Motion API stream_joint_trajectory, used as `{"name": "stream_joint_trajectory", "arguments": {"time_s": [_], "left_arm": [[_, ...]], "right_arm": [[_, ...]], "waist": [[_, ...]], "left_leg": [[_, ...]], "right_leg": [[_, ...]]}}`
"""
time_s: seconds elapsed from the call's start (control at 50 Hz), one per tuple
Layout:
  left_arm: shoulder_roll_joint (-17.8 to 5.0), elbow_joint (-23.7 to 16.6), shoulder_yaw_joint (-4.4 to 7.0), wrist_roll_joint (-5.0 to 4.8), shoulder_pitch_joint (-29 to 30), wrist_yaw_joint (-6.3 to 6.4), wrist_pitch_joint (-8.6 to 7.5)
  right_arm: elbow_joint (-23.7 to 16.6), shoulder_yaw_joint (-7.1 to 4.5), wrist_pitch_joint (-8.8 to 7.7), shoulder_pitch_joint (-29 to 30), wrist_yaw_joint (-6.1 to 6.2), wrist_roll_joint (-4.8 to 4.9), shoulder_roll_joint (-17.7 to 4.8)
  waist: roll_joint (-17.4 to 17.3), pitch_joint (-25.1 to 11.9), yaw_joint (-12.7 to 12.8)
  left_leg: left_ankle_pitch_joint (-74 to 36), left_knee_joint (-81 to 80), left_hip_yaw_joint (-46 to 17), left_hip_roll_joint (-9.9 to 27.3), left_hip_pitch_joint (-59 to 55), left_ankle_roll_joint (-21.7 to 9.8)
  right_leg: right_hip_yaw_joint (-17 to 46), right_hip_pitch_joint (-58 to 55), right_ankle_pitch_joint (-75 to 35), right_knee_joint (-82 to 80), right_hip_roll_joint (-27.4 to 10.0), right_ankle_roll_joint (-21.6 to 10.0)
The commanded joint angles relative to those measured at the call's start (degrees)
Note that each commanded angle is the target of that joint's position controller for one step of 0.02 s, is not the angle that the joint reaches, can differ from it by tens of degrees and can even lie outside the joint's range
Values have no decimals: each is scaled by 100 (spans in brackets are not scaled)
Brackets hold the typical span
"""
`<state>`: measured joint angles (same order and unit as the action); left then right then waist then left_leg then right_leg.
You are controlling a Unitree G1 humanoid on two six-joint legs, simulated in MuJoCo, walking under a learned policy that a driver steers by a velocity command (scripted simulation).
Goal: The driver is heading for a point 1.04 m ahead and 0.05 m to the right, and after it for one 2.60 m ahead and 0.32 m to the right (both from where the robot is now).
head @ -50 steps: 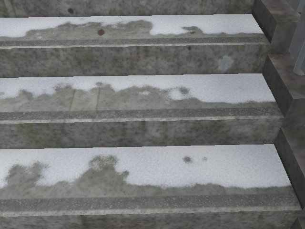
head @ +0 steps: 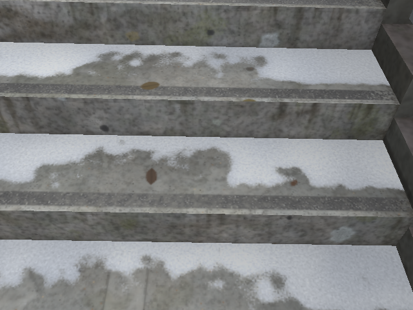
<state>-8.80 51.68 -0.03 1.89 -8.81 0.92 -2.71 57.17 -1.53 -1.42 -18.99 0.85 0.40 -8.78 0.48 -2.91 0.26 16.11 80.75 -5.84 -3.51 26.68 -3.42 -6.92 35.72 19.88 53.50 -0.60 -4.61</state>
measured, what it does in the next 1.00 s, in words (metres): climbs: left foot, then right foot 0.15 m higher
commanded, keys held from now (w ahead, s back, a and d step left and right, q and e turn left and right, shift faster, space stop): no key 0.02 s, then w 0.98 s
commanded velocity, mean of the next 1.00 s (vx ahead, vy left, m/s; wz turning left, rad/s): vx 0.38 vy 0.00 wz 0.00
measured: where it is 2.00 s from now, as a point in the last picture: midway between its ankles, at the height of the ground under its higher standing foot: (229, 113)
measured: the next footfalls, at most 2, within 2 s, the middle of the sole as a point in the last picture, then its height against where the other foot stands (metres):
left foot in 0.38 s outside the picture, level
right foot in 1.00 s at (253, 288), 0.15 m higher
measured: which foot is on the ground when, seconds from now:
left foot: up 0.00-0.36, down 0.38-1.00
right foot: down 0.00-0.36, up 0.38-0.98, down 1.00-1.00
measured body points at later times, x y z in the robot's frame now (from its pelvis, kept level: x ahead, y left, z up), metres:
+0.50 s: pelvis +0.09 +0.08 +0.03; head +0.05 +0.12 +0.48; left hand +0.24 +0.30 -0.10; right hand +0.02 -0.14 -0.11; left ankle +0.10 +0.18 -0.68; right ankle +0.06 -0.06 -0.52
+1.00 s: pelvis +0.34 +0.01 +0.07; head +0.35 +0.03 +0.52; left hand +0.61 +0.15 +0.03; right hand +0.18 -0.17 -0.06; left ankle +0.11 +0.18 -0.65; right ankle +0.49 -0.10 -0.54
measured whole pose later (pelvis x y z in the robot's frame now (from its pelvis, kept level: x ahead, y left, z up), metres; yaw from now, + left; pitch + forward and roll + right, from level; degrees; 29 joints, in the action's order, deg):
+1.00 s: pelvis +0.34 +0.01 +0.07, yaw +0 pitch +3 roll -4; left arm -4.7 37.0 -4.3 -0.9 5.1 -3.2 -4.2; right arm 64.5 1.5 -1.6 -35.6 2.0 -0.5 -5.1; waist -2.0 -2.8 -2.5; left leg 12.7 15.7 0.1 9.5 -8.9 -0.3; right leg -9.9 52.7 20.3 69.6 -2.4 -6.8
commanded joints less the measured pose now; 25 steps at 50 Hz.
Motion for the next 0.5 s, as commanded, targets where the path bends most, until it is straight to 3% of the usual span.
{"name": "stream_joint_trajectory", "arguments": {"time_s": [0.02,0.04,0.08,0.12,0.14,0.18,0.2,0.22,0.24,0.28,0.3,0.32,0.34,0.36,0.38,0.4,0.42,0.44,0.46,0.5], "left_arm": [[234,104,-21,-68,-169,-59,-200],[236,223,-49,7,-372,-80,-212],[2,367,-10,44,-725,-58,-235],[-217,471,43,39,-913,0,-236],[-356,490,90,4,-1020,28,-211],[-430,496,145,44,-1114,91,-195],[-447,511,155,11,-1160,163,-208],[-629,392,181,-1,-1057,175,-172],[-869,324,253,-55,-961,221,-135],[-1118,224,354,-296,-713,289,-82],[-1306,136,414,-365,-461,249,-115],[-1268,71,437,-416,-172,215,-89],[-957,-12,384,-416,60,168,-28],[-627,-96,349,-270,115,89,50],[-150,-267,217,-194,550,-46,99],[479,-419,40,-206,538,-188,10],[665,-442,-37,-249,-191,-223,-13],[304,-483,-34,-279,-378,-216,-68],[124,-627,-65,-246,-40,-211,-111],[136,-704,-153,-127,72,-189,-73]], "right_arm": [[-361,-3,-36,-258,103,23,61],[-350,26,-25,-404,93,46,110],[-482,38,-3,-368,67,56,8],[-628,52,19,-119,44,36,-99],[-799,97,4,30,36,-37,-124],[-996,105,-17,453,42,27,-231],[-1022,82,-12,580,56,48,-337],[-1004,94,0,531,67,83,-429],[-1085,156,24,708,82,58,-323],[-960,108,79,528,53,88,-461],[-735,4,89,136,19,83,-608],[-436,-43,104,-524,20,107,-557],[-39,-48,124,-1281,0,34,-373],[362,-116,149,-1982,-22,-84,-283],[534,-132,126,-2551,-58,-283,-256],[341,32,0,-2207,-112,-452,-196],[-54,-120,-84,-1647,-32,-513,-863],[-124,-137,-140,-1226,16,-321,-1023],[-100,-52,-146,-1128,26,-241,-703],[1,76,-161,-1008,12,-223,-262]], "waist": [[-147,157,-285],[123,21,-342],[557,-43,-369],[649,5,-358],[675,-68,-385],[698,-47,-251],[775,-37,-218],[865,-53,-203],[1092,-112,-219],[832,-182,-354],[879,-307,-525],[858,-213,-800],[435,-22,-1020],[-168,172,-1105],[-1200,219,-1329],[-1337,179,-833],[-1774,19,-419],[-1443,391,-109],[-916,580,-179],[-519,551,-13]], "left_leg": [[-90,868,-440,131,1109,-211],[-372,1266,-348,83,1301,-249],[-632,1551,-270,183,1904,-271],[-897,1486,-120,338,2303,-167],[-975,984,-132,531,2452,-49],[-1056,652,36,734,2606,115],[-1098,524,31,898,2661,235],[-866,-126,435,839,2286,334],[-8,-1070,451,908,1639,353],[605,-2622,786,752,187,334],[689,-2936,1137,604,-560,286],[573,-3505,1252,612,-1031,183],[407,-4229,1438,520,-1601,19],[606,-4856,1492,321,-2199,-85],[697,-5115,283,892,-2727,-353],[938,-5420,-1615,1701,-2424,-455],[3050,-6901,-3738,2207,-2153,-1098],[3482,-7100,-3997,2466,-1744,-1301],[3104,-6915,-3498,2353,-1472,-1221],[2567,-6581,-2501,1919,-972,-1026]], "right_leg": [[1866,-530,-356,-2235,-992,-627],[1978,-631,172,-2385,-1084,-698],[2227,-846,1224,-2845,-1237,-712],[2249,-871,1661,-3082,-1302,-702],[2262,-975,1836,-3133,-1319,-621],[2406,-978,2024,-3328,-1484,-689],[2461,-1023,2135,-3350,-1564,-690],[2056,-853,1937,-3597,-1421,-742],[1949,-601,1911,-3929,-1394,-676],[1529,-190,1802,-4014,-1310,-563],[1533,-82,1943,-4156,-1473,-615],[1354,6,2345,-3768,-1467,-580],[1025,364,2582,-3071,-1263,-534],[514,852,2260,-1768,-837,-326],[52,1863,1246,707,-370,-137],[894,2548,164,3148,-155,-55],[1507,3112,-674,3666,68,-7],[1389,3382,-912,4352,-138,146],[1459,3550,-1117,4734,-157,254],[1141,3410,-1225,5078,-324,392]]}}
Velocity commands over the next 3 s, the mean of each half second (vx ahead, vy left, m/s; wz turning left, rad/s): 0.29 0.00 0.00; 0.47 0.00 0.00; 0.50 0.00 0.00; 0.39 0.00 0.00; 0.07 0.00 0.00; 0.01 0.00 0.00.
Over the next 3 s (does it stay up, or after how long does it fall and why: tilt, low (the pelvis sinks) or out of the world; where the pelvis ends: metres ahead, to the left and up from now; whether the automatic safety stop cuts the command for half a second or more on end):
stays up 1.08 -0.04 0.51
